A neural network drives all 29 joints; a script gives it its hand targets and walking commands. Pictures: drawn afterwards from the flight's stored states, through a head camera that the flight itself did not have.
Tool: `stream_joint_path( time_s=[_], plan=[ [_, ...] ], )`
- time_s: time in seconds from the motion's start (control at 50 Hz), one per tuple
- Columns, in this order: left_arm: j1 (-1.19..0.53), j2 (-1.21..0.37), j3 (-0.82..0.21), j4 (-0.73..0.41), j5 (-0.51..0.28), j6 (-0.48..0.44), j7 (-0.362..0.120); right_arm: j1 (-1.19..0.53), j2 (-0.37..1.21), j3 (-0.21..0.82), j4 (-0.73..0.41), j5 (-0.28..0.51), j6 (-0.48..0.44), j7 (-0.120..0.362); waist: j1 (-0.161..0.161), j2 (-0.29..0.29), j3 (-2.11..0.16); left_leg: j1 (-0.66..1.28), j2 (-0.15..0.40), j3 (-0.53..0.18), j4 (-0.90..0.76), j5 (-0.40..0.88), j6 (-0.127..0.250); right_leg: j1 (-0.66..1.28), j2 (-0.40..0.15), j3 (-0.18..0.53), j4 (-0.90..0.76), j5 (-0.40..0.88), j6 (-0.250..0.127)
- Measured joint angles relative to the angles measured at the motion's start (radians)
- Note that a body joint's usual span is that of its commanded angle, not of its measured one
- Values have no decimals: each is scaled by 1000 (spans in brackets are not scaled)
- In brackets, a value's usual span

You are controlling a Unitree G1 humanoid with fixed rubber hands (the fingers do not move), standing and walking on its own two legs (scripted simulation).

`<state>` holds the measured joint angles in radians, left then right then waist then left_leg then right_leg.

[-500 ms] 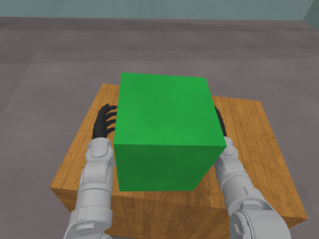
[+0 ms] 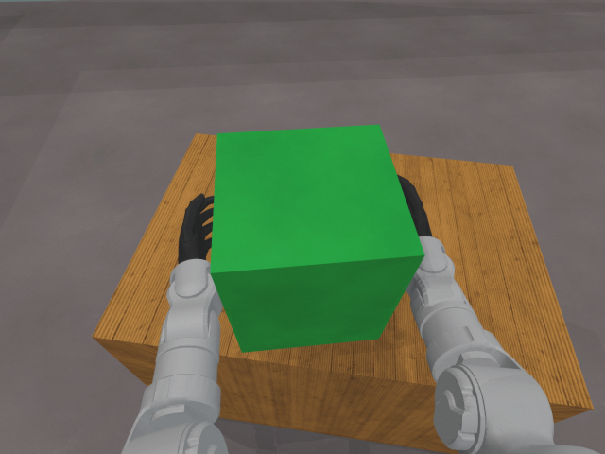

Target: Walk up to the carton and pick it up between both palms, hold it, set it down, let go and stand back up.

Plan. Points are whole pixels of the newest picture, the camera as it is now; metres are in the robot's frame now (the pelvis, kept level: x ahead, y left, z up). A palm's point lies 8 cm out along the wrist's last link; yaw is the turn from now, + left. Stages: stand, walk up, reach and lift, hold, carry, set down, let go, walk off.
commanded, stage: set down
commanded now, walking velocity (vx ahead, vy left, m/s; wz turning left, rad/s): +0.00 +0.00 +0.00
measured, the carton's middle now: (305, 246) +0.39 +0.04 +0.05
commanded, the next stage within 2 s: none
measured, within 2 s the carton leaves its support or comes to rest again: rests again in 2.00 s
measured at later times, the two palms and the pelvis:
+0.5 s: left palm (204, 254) +0.37 +0.19 +0.03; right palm (407, 234) +0.44 -0.11 +0.03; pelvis +0.01 +0.01 +0.00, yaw -1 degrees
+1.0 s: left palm (207, 282) +0.36 +0.19 -0.03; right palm (390, 244) +0.46 -0.09 -0.02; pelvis +0.01 +0.00 -0.01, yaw +1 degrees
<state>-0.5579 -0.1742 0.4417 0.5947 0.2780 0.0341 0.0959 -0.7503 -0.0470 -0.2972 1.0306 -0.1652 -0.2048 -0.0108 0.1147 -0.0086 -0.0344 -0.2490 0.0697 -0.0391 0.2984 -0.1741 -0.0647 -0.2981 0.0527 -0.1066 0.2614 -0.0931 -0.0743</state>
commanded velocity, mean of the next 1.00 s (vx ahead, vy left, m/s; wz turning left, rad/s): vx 0.00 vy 0.00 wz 0.00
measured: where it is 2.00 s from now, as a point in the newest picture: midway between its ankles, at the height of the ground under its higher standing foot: outside the picture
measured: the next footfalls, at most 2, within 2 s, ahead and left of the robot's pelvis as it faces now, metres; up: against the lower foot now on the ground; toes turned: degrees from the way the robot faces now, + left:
none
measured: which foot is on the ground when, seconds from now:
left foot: down 0.00-1.00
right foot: down 0.00-1.00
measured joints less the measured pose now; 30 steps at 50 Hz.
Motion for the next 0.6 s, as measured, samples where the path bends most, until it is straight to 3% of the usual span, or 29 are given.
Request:
stream_joint_path(
  time_s=[0.16,0.34,0.6],
  plan=[
    [15,6,15,40,0,-67,-3,-7,18,-46,33,-59,-46,5,-13,-4,-29,-74,-4,-19,20,-3,-5,-61,-5,-19,8,-3,0],
    [0,-2,7,88,2,-102,29,-26,-8,-81,112,-64,-102,27,-13,-1,-56,-124,-10,-11,43,-15,1,-107,-11,-11,19,-6,6],
    [-42,-21,28,156,-3,-154,60,-73,-66,-52,190,-41,-141,46,32,25,-79,-175,-1,17,56,-28,5,-163,-1,16,15,0,10]
  ],
)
